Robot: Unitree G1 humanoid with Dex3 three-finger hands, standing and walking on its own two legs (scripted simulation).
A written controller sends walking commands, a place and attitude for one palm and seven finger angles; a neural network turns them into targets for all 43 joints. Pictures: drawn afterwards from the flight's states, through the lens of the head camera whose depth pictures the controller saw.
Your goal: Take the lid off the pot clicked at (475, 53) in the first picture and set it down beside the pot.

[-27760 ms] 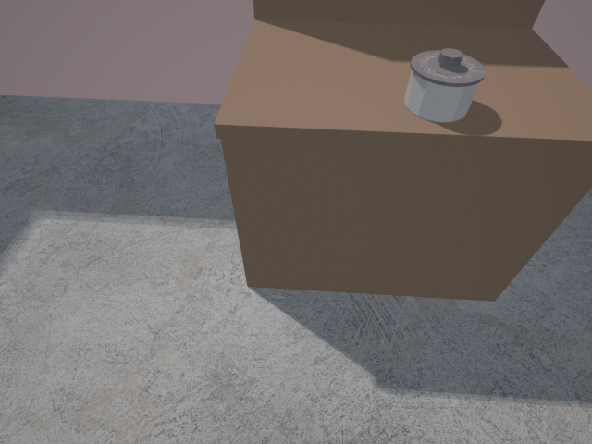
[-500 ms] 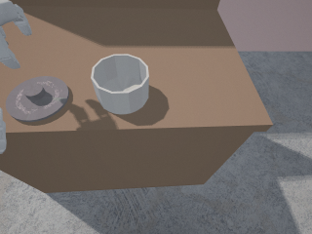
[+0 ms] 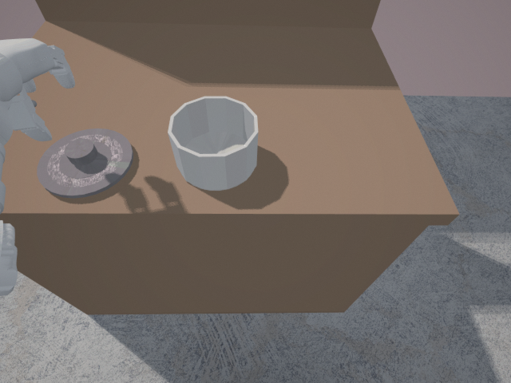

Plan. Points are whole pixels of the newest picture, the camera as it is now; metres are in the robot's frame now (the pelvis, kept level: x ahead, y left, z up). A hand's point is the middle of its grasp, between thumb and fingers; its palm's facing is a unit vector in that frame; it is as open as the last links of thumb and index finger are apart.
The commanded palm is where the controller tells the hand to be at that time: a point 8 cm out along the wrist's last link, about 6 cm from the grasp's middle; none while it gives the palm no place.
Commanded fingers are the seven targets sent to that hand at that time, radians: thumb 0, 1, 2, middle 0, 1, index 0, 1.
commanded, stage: draw the hand back to the body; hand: left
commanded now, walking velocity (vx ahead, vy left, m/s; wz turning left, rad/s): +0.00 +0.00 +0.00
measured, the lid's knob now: (81, 152) +0.51 +0.31 +0.04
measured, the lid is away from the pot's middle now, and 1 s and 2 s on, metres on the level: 0.25 0.25 0.25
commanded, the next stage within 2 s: step back with the hand held close in 1.90 s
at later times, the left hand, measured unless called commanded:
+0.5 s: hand (62, 87) +0.42 +0.22 +0.24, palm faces +0.34 -0.91 -0.26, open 10.6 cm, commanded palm +0.36 +0.27 +0.25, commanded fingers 0.00 0.30 0.76 -0.30 -0.65 -0.30 -0.65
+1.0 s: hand (37, 166) +0.31 +0.21 +0.24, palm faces +0.46 -0.86 -0.24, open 8.3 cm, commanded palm +0.25 +0.24 +0.24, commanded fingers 0.00 0.88 0.89 -0.20 -0.31 -0.20 -0.31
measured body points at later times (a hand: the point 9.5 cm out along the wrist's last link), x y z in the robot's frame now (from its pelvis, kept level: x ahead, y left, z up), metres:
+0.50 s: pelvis +0.01 -0.02 +0.01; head +0.03 -0.03 +0.46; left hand +0.40 +0.27 +0.26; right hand +0.14 -0.27 -0.10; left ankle -0.03 +0.06 -0.73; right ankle -0.01 -0.14 -0.73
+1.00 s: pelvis -0.01 -0.06 +0.01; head -0.02 -0.08 +0.46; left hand +0.28 +0.25 +0.25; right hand +0.19 -0.29 -0.08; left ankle -0.03 +0.06 -0.73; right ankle -0.01 -0.14 -0.73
